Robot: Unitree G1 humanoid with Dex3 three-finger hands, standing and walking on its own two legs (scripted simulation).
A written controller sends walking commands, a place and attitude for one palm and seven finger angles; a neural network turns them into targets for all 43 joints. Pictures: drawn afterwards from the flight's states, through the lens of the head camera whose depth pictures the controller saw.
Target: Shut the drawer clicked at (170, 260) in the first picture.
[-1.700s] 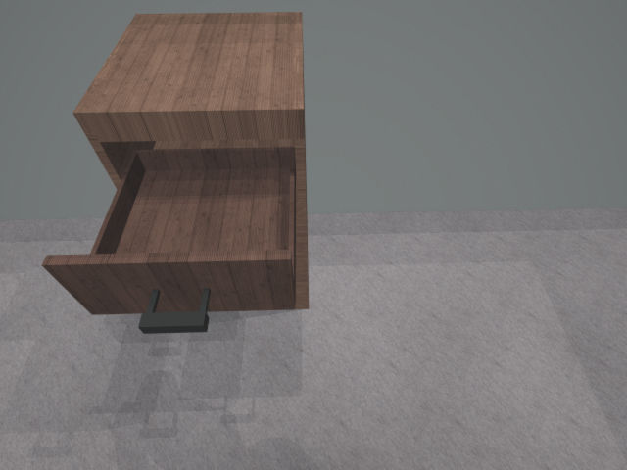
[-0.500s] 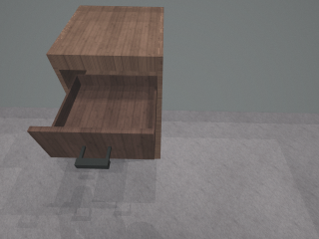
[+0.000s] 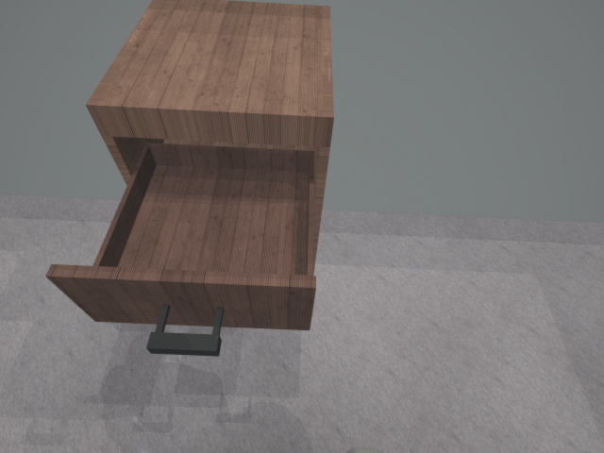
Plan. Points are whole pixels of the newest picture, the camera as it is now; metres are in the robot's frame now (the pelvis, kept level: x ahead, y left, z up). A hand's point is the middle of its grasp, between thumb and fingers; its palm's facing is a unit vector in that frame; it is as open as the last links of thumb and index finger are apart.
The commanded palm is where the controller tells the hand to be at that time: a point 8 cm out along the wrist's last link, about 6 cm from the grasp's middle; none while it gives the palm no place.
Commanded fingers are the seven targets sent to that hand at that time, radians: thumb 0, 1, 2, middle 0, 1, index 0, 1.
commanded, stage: come to a stop and stand still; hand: left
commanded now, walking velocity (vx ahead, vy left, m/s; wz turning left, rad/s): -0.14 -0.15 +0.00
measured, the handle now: (188, 328) +0.30 +0.19 -0.10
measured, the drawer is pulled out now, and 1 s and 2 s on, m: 0.30 0.30 0.30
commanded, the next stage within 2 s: look again from close up in 1.26 s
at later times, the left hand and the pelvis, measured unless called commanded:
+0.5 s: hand out of the picture +0.07 +0.15 -0.15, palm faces +0.00 -0.97 -0.25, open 7.4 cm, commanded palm none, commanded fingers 0.00 0.90 0.90 -0.20 -0.30 -0.20 -0.30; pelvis +0.01 -0.03 +0.01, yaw -1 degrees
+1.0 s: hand out of the picture -0.03 +0.14 -0.16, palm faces +0.02 -0.99 -0.16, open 7.4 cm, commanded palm none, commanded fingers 0.00 0.90 0.90 -0.20 -0.30 -0.20 -0.30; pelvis +0.00 -0.01 +0.01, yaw -1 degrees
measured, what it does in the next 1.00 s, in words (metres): steps on the spot: right foot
